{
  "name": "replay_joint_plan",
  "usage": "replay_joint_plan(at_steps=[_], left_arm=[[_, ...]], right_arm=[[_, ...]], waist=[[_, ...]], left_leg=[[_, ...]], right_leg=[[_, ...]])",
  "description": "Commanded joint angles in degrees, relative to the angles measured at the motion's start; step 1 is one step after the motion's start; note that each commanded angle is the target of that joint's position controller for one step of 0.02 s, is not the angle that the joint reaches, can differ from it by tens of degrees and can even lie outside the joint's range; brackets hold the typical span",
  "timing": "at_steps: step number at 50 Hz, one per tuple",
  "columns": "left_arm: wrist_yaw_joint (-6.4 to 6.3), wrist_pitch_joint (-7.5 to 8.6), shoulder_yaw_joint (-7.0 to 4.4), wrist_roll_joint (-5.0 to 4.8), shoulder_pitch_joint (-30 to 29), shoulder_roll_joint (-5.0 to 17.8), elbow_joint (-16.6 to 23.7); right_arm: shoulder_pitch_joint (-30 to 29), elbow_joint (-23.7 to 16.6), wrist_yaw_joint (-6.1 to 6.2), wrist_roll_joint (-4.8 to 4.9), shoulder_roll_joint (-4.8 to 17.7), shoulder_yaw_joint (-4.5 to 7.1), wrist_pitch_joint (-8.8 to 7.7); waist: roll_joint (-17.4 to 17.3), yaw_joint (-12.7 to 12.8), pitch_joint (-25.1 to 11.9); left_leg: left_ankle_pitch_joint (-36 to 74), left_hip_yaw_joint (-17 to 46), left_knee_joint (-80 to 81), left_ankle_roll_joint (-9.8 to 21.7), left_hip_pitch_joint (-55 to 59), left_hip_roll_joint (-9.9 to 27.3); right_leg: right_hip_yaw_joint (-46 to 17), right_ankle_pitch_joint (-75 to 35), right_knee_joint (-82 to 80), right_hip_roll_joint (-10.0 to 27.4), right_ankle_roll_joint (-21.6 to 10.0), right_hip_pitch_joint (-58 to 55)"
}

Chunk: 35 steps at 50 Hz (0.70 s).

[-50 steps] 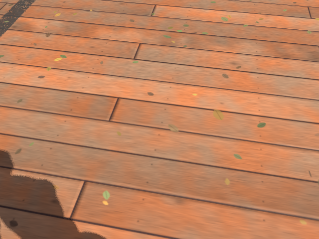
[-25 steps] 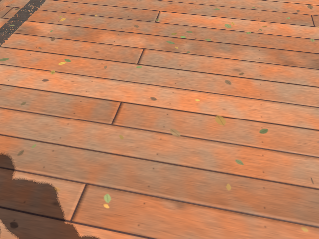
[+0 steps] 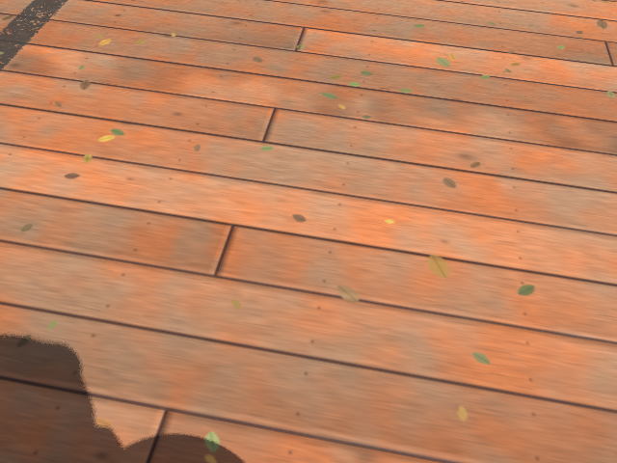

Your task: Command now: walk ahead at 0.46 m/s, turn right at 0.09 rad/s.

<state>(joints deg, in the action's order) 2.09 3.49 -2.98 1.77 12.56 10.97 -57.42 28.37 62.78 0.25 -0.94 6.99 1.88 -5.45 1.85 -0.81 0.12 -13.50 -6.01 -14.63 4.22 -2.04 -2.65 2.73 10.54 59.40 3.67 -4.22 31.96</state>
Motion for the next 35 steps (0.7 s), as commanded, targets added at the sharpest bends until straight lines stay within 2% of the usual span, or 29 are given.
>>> replay_joint_plan(at_steps=[1, 5, 8, 10, 11, 12, 13, 14, 15, 16, 17, 18, 19, 20, 21, 24, 27, 30, 35], left_arm=[[0.21, -0.67, -0.05, -0.24, -2.14, 0.39, 2.57], [0.31, -0.61, 0.85, -0.78, -11.53, -0.81, 6.32], [0.30, -0.48, 0.85, -0.70, -13.77, 0.10, 7.78], [-0.14, -0.19, 0.15, -0.46, -10.33, 1.67, 7.22], [-0.42, 0.03, -0.44, -0.38, -5.73, 2.71, 6.03], [-0.64, 0.27, -1.20, -0.34, 0.90, 3.83, 4.00], [-0.79, 0.48, -2.11, 0.15, 7.82, 5.20, 1.75], [-1.17, 0.38, -3.60, 1.02, 14.00, 9.19, 0.85], [-1.09, -0.49, -4.89, 0.41, 13.20, 13.74, 1.65], [-0.89, -0.99, -4.75, -0.74, 10.11, 13.61, 2.18], [-1.19, -0.91, -3.98, -0.96, 6.31, 10.92, 2.75], [-1.25, -0.60, -3.18, -0.89, 4.49, 7.71, 2.62], [-1.58, -0.09, -2.57, -0.95, 3.66, 6.05, 2.70], [-1.95, 0.37, -2.17, -1.18, 3.19, 5.35, 2.78], [-2.12, 0.93, -2.03, -1.45, 4.09, 5.59, 2.67], [-2.33, 1.71, -2.34, -1.85, 7.52, 8.27, 2.54], [-2.16, 1.37, -2.22, -2.01, 11.68, 8.39, 2.80], [-2.19, 1.07, -2.19, -1.90, 15.42, 8.70, 3.15], [-2.86, 0.76, -2.21, -1.16, 18.97, 9.44, 4.11]], right_arm=[[5.34, -0.48, 0.39, -0.17, 5.63, 0.46, -1.03], [5.40, -0.41, 0.82, -0.37, 5.47, 0.05, -1.52], [5.61, 0.06, 1.35, -0.32, 6.76, 0.23, -1.84], [4.41, -0.04, 1.88, -0.23, 8.47, 0.64, -1.92], [3.47, -0.22, 2.18, -0.39, 9.55, 0.99, -1.64], [2.52, -0.63, 2.33, -0.56, 10.64, 1.36, -1.17], [1.43, -1.21, 2.10, -0.22, 11.50, 1.70, -0.79], [0.53, -3.02, 1.56, 0.07, 10.67, 1.62, -0.71], [4.06, -5.74, 0.37, 1.38, 5.53, 1.23, -0.97], [-1.97, -8.17, 0.05, 0.82, 8.91, 1.61, -1.54], [-7.84, -10.37, -0.18, 0.78, 9.53, 1.61, -2.24], [-8.69, -10.57, -0.09, 0.64, 9.44, 1.71, -2.61], [-9.99, -11.19, 0.03, -0.26, 9.02, 1.89, -1.93], [-8.77, -11.12, -0.08, -1.20, 7.88, 1.72, -0.70], [-8.43, -11.45, -0.24, -1.62, 7.34, 1.74, 0.39], [-12.90, -13.85, -0.74, -1.89, 7.54, 1.80, 2.25], [-22.13, -17.56, -1.09, -1.55, 8.82, 1.96, 2.81], [-28.24, -20.17, -1.49, -1.42, 9.09, 1.81, 2.98], [-36.95, -24.39, -1.98, -1.00, 9.19, 0.88, 2.47]], waist=[[-5.85, 0.55, 7.31], [-7.09, -0.71, 9.00], [-7.48, -0.54, 8.83], [-8.12, 1.58, 5.69], [-8.57, 3.75, 2.84], [-9.10, 6.31, -0.93], [-8.48, 9.62, -4.22], [-4.63, 12.20, -8.52], [10.89, 7.19, -14.00], [2.34, 6.85, -12.92], [-0.59, 5.80, -5.56], [-5.82, 3.29, -0.74], [-6.95, 1.45, 0.88], [-6.12, -0.29, 1.13], [-4.92, -0.93, 1.03], [-2.19, -0.67, 2.26], [0.12, 2.32, 3.62], [1.36, 4.71, 2.88], [2.59, 7.23, 3.38]], left_leg=[[19.53, 8.92, 7.77, 4.59, 2.56, 14.51], [27.83, 1.96, 7.78, 3.37, 1.02, 13.44], [37.56, -1.20, 5.74, 2.83, 3.87, 14.81], [54.66, -3.31, -1.44, 2.11, 7.60, 15.56], [61.27, -4.27, -8.47, 1.92, 8.89, 15.84], [62.97, -4.57, -17.78, 2.03, 8.99, 16.23], [56.56, -5.26, -29.57, 1.67, 5.26, 15.35], [37.70, -5.48, -47.09, 1.08, -6.15, 13.18], [-14.15, -1.88, -71.15, -1.92, -29.47, -1.19], [-10.95, 8.41, -73.51, -0.71, -37.17, 1.37], [-6.01, 8.93, -69.94, -0.37, -39.81, 4.46], [-3.13, 8.62, -63.97, -0.51, -37.18, 6.70], [-2.81, 9.11, -59.64, -1.22, -33.76, 8.05], [-3.17, 9.06, -56.99, -2.08, -30.42, 8.49], [-3.66, 8.80, -54.46, -2.91, -29.01, 8.60], [-0.49, 6.77, -47.45, -5.14, -31.34, 8.78], [7.33, 5.64, -39.45, -6.49, -36.54, 8.48], [12.16, 5.63, -33.81, -6.55, -39.40, 7.13], [11.80, 5.51, -25.17, -5.86, -41.09, 4.27]], right_leg=[[1.06, -3.88, -2.52, 0.36, 0.92, 11.48], [3.22, -8.73, -16.42, -2.06, -0.01, 6.83], [5.74, -8.80, -23.29, -3.71, -2.62, 1.52], [7.56, -5.87, -24.40, -6.56, -5.11, -3.85], [8.15, -3.46, -24.35, -8.27, -6.44, -8.05], [8.03, -1.85, -25.62, -9.65, -7.77, -14.09], [6.70, -3.13, -30.38, -9.84, -9.22, -23.11], [-5.89, 3.80, -32.12, -0.56, -12.25, -34.54], [-40.86, 3.00, -39.34, 16.11, -22.56, -49.59], [-43.81, 6.10, -44.28, 15.43, -22.36, -47.80], [-36.42, 4.46, -45.54, 14.56, -19.92, -40.98], [-30.96, -2.61, -46.99, 12.61, -17.22, -32.95], [-26.71, -8.25, -47.16, 9.68, -15.33, -27.52], [-23.09, -12.07, -47.54, 7.40, -14.25, -23.77], [-21.32, -14.92, -47.71, 6.29, -13.87, -22.27], [-18.05, -18.15, -48.68, 3.64, -12.66, -20.79], [-18.17, -19.86, -49.05, 2.35, -9.34, -23.34], [-19.12, -23.31, -47.31, 2.03, -7.18, -28.51], [-21.85, -28.39, -43.79, 2.68, -8.13, -35.90]])
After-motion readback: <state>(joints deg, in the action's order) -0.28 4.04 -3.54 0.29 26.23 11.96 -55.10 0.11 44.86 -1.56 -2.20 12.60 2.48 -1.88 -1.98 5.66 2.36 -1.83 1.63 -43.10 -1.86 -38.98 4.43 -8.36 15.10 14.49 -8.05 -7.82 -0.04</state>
